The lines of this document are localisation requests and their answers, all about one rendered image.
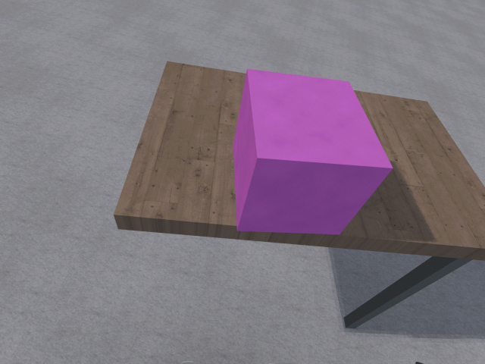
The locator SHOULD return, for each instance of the carton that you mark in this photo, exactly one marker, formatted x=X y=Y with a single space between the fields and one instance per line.
x=306 y=157

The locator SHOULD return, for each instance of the table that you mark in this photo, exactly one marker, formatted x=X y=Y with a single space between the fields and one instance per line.
x=181 y=181

